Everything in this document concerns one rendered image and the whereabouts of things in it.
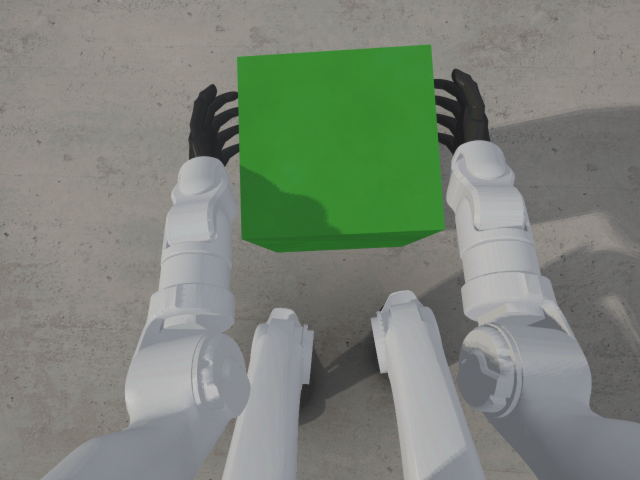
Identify left robot forearm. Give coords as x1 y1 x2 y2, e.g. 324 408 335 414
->
125 156 238 414

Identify robot left hand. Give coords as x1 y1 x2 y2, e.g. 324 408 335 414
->
188 84 239 166

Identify right robot forearm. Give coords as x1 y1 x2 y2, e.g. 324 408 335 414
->
446 140 592 389

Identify carton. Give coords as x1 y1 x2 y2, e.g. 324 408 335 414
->
237 44 445 252

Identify robot left upper arm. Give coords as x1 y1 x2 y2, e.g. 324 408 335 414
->
41 331 251 480

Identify right robot thigh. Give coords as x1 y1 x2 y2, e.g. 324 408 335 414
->
371 302 486 480

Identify robot right upper arm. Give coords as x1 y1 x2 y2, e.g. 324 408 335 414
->
456 322 640 480

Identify robot right hand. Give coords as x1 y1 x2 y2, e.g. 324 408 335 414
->
434 69 490 155

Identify right robot shin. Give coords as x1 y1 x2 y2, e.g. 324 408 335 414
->
381 290 442 343

